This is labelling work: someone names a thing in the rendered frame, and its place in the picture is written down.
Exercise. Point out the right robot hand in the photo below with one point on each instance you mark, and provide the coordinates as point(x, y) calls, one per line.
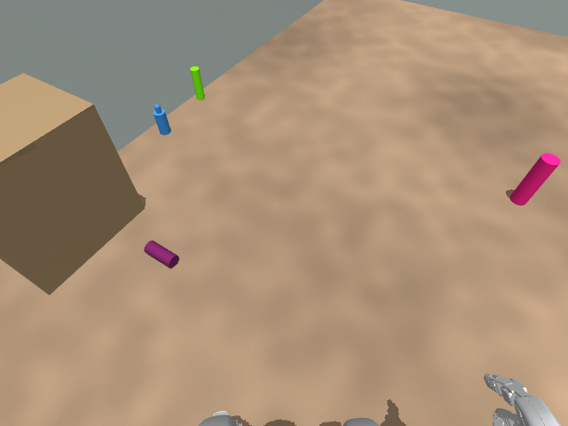
point(531, 410)

